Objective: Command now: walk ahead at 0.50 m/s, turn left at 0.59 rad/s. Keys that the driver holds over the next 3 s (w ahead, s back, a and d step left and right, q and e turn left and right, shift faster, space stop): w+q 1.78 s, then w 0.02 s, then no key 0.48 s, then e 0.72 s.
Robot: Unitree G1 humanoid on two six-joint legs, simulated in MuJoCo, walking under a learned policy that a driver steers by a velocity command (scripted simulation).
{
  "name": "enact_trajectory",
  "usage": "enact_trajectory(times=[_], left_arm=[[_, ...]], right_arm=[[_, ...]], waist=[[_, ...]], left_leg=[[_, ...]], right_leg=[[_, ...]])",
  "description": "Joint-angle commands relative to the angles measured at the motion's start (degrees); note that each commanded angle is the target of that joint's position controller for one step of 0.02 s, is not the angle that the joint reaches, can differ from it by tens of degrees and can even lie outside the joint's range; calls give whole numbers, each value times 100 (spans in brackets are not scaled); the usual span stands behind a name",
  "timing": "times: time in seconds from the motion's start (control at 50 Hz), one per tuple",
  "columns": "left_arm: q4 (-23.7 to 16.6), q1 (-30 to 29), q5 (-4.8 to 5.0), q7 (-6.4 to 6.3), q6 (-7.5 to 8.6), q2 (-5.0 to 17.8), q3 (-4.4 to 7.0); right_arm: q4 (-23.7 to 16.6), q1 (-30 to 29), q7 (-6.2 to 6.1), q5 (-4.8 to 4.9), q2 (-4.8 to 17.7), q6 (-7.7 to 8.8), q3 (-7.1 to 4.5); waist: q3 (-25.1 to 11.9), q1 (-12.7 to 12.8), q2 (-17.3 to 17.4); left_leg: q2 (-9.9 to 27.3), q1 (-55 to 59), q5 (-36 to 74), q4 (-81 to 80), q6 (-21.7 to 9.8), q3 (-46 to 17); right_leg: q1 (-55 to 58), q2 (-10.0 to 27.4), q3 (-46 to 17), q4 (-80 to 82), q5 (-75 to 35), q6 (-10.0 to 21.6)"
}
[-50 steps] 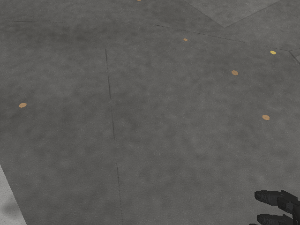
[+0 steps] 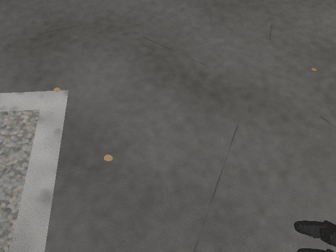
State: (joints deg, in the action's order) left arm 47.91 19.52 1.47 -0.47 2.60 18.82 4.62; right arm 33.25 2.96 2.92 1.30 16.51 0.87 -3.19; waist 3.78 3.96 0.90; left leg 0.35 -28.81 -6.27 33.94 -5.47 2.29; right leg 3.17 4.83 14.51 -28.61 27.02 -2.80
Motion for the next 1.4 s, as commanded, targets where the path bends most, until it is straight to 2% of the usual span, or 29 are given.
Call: enact_trajectory(times=[0.02, 0.04, 0.06, 0.08, 0.12, 0.2, 0.3, 0.4, 0.46, 0.48, 0.5, 0.52, 0.54, 0.56, 0.6, 0.68, 0.82, 0.9, 0.94, 0.98, 1.0, 1.02, 1.04, 1.06, 1.08, 1.12, 1.18, 1.28, 1.4], left_arm=[[-896, 241, -267, 19, 207, 64, -139], [-939, -463, -56, 79, 382, 630, -44], [-1103, -879, 104, 109, 478, 808, 2], [-1057, -883, 21, 71, 526, 722, -26], [-974, -728, -176, 47, 474, 739, 19], [-1026, -905, -255, 45, 291, 467, -41], [-1304, -2027, -194, 123, 335, 196, -166], [-1417, -2244, -108, 227, 429, 472, -63], [-1202, -1282, -139, 170, 489, 691, 96], [-1138, -486, -233, 122, 509, 946, 176], [-968, 122, -288, 118, 431, 1398, 295], [-942, 166, -134, 167, 389, 1002, 224], [-1018, -118, -124, 140, 363, 619, 121], [-1047, -449, -181, 121, 319, 497, 66], [-958, -714, -244, 94, 317, 290, -9], [-752, -667, -160, 85, 403, 372, 50], [-490, -486, -133, 38, 306, 713, 137], [-313, -210, -22, 31, 177, 915, 195], [-302, -233, 35, 4, 101, 1086, 244], [-338, -331, 91, -43, 15, 1175, 264], [-389, -296, 24, -75, 20, 1007, 187], [-711, 135, -272, -14, 107, 196, -79], [-856, -150, -158, 50, 325, 333, -133], [-1025, -805, 77, 106, 453, 771, -16], [-1085, -940, 87, 108, 531, 709, -54], [-962, -836, -159, 55, 514, 732, -7], [-926, -725, -237, 76, 340, 568, -28], [-1201, -1779, -226, 107, 297, 202, -174], [-1376, -2229, -106, 217, 404, 471, -74]], right_arm=[[72, 1986, -156, 69, 2003, 10, -642], [-45, 2065, -112, 38, 1439, 118, -488], [37, 1883, -95, -10, 1180, 205, -397], [35, 1570, -97, -4, 1065, 243, -355], [-88, 1022, -141, -103, 827, 253, -264], [75, 1088, -271, -83, 924, 293, -284], [352, 1532, -386, -19, 1040, 228, -318], [568, 1825, -425, 35, 986, 158, -320], [547, 1697, -410, 2, 801, 104, -272], [455, 1712, -381, -75, 469, 114, -145], [365, 2550, -377, 69, 82, 157, -25], [404, 2535, -398, 134, 581, 177, -84], [376, 1895, -407, 122, 994, 151, -206], [292, 1495, -422, 52, 1028, 117, -227], [213, 1313, -373, -5, 822, 95, -243], [125, 1188, -321, 19, 418, -6, -167], [-114, 211, -110, 1, 242, 102, -64], [-357, -293, 20, 23, 282, 100, -67], [-401, -148, 45, -11, 460, 72, -158], [-156, 966, 7, -17, 849, 23, -388], [141, 2027, -89, 11, 1205, -30, -587], [188, 2130, -190, 82, 1884, -32, -698], [-66, 2187, -155, 45, 1686, 89, -588], [22, 2044, -119, -11, 1256, 188, -456], [57, 1790, -117, -12, 1109, 242, -403], [-46, 1110, -146, -66, 810, 267, -292], [-11, 977, -225, -82, 835, 295, -285], [250, 1355, -376, -36, 1014, 242, -332], [522, 1788, -416, 34, 973, 168, -334]], waist=[[-2110, -603, 1561], [-2271, -1091, 750], [-1453, -1061, 541], [-1041, -796, 97], [-723, -385, 176], [-481, -316, 134], [-240, -746, 287], [-236, -742, 467], [-622, -223, 589], [-1418, 120, 153], [-2324, -117, -1573], [-2159, -54, -1607], [-1329, 98, -960], [-824, 29, -562], [-350, -213, -655], [-193, -284, -659], [-12, 8, -412], [152, 79, -405], [-64, -142, -552], [-736, -848, -572], [-1247, -1350, -298], [-1632, -826, 1301], [-2650, -981, 1086], [-1906, -1160, 582], [-1303, -950, 355], [-781, -467, 102], [-618, -262, 153], [-278, -624, 257], [-268, -736, 452]], left_leg=[[1680, 5173, -1636, -1079, -1754, -4371], [1814, 5143, -2073, -1699, -1659, -4807], [1657, 4524, -1552, -1790, -1424, -3992], [1406, 3734, -885, -1770, -1253, -3358], [1050, 2615, 193, -1935, -1115, -2639], [783, 1758, 1095, -2157, -1164, -2031], [407, 1391, 369, -2050, -747, -1733], [735, 2053, 13, -1397, -594, -2491], [478, 2047, 631, -448, -324, -2546], [143, 1475, 141, 988, -118, -2174], [-734, -554, -2383, 2981, 357, -1351], [-342, -1444, -2722, 3891, 439, -1385], [-98, -1656, -2188, 4138, 479, -1349], [102, -1503, -1771, 4051, 509, -1103], [422, -1091, -1294, 3583, 509, -1071], [588, -1069, -959, 2958, 556, -856], [535, -924, 729, 971, 532, -408], [403, -820, 436, 308, 316, -121], [99, -323, -144, 176, 93, 162], [-360, 1272, -272, -135, -244, 409], [-317, 2982, -110, -337, -487, 1], [1229, 4986, -651, -498, -1357, -2848], [1918, 5456, -1837, -1495, -1992, -5172], [1737, 5026, -1590, -1732, -1613, -4398], [1507, 4216, -1127, -1754, -1411, -3665], [1082, 2843, 94, -1874, -1170, -2754], [902, 1969, 961, -2101, -1230, -2308], [410, 1303, 455, -2082, -853, -1715], [689, 1872, -208, -1400, -613, -2484]], right_leg=[[-4270, -596, -965, -4609, 774, 136], [-4842, -443, -1963, -5014, 643, 218], [-5158, -232, -1905, -4802, 33, 325], [-4873, 1, -1903, -4334, -439, 344], [-4139, 239, -1962, -3684, -939, 235], [-3887, 118, -1768, -2772, -1541, -108], [-3354, -310, -1712, -705, -3206, -175], [-3067, -422, -1997, -10, -2863, 69], [-1694, -423, -1820, 326, -2386, 436], [-246, 359, -2505, 166, -2195, 783], [1877, 1734, -4983, 510, -1080, 1738], [1810, 2008, -6149, 1065, 540, 1771], [1084, 1739, -5343, 1239, 705, 1499], [338, 1499, -4503, 1295, -29, 1317], [-628, 1085, -3423, 1540, -1219, 1214], [-930, 996, -2405, 1953, -2143, 1348], [-605, 888, -1048, 2060, -3083, 1202], [-41, 1090, -708, 1851, -3612, 1072], [218, 1122, -487, 1235, -5345, 962], [-33, 972, -211, -431, -6636, 777], [-1110, 766, -163, -1924, -5737, 558], [-3744, -131, -264, -4057, -572, 191], [-4631, -675, -1713, -5088, 830, 170], [-5151, -344, -1987, -5073, 262, 273], [-5042, -119, -1937, -4584, -252, 354], [-4272, 189, -1972, -3728, -801, 263], [-3805, 172, -1835, -3155, -1086, 13], [-3437, -195, -1720, -1104, -2838, -191], [-2960, -422, -1991, -60, -2828, 37]])
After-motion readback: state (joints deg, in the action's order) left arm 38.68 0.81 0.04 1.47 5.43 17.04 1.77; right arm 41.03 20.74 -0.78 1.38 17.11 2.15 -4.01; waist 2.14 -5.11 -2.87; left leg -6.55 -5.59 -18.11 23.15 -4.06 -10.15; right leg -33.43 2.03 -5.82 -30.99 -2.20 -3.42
